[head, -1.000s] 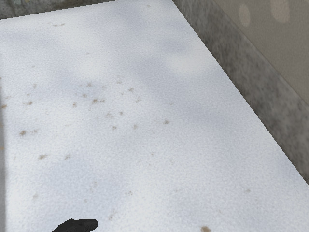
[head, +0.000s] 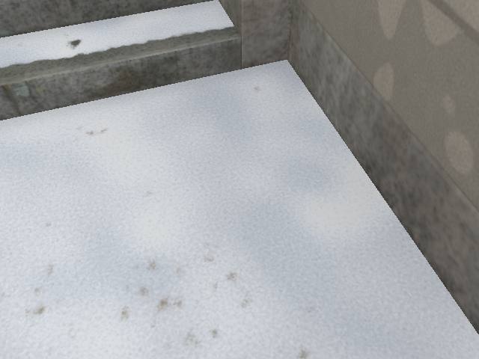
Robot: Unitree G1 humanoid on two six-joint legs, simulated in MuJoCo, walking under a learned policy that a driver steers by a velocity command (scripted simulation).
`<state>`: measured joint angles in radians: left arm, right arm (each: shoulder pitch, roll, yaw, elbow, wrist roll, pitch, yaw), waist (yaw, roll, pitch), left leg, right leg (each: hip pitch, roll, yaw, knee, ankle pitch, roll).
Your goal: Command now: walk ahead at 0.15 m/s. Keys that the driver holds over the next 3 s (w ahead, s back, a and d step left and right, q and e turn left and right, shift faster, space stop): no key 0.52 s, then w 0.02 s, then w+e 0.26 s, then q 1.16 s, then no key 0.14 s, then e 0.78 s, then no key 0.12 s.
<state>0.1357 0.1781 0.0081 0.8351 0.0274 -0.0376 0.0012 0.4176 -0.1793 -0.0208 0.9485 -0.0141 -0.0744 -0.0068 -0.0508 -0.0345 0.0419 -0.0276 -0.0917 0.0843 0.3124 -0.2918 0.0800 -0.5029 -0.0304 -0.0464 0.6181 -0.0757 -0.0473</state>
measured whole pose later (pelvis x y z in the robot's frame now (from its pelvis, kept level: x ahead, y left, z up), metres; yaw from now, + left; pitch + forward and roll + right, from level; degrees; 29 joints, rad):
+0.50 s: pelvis +0.05 +0.00 +0.00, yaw +0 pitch -1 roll +0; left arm 0.27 0.17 0.02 1.02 0.01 0.00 0.02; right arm 0.34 -0.15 0.00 1.07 -0.01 -0.01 -0.04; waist 0.01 -0.02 0.00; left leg -0.17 -0.01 0.01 0.44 -0.25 0.00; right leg -0.27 0.02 -0.06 0.40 -0.11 -0.05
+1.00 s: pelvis +0.16 -0.05 +0.01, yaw -5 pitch +0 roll +1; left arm 0.34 0.17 0.04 1.01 0.03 -0.07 0.02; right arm 0.27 -0.20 -0.06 1.04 -0.03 -0.05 0.00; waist -0.01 0.04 0.03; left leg -0.42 0.03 0.03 1.02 -0.38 0.03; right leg -0.17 0.03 -0.10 0.40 -0.23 -0.06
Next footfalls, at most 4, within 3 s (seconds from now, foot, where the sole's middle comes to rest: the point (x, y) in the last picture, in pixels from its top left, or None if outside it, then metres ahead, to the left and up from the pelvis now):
0.04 right None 0.16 -0.09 -0.78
0.36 left None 0.09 0.12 -0.78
0.84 right None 0.18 -0.12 -0.78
1.32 left None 0.34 0.04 -0.78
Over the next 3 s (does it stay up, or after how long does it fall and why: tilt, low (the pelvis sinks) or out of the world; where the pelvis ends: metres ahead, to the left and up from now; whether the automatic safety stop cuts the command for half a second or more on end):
stays up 0.25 -0.10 0.01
